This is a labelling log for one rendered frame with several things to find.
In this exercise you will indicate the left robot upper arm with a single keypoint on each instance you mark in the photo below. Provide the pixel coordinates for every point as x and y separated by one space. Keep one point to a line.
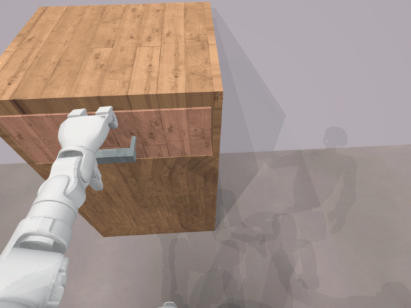
32 279

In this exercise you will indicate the left robot forearm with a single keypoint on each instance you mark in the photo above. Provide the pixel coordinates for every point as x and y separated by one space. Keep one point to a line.
48 225

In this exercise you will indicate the cabinet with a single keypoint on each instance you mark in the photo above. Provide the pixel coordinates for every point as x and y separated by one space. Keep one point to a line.
130 57

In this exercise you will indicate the drawer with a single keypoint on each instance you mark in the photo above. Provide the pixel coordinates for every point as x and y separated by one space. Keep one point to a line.
165 132

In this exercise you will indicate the handle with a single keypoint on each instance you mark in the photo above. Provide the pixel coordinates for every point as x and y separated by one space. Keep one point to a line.
119 155

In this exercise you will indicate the left robot hand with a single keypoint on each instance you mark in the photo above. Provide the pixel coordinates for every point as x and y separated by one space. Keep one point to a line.
89 132

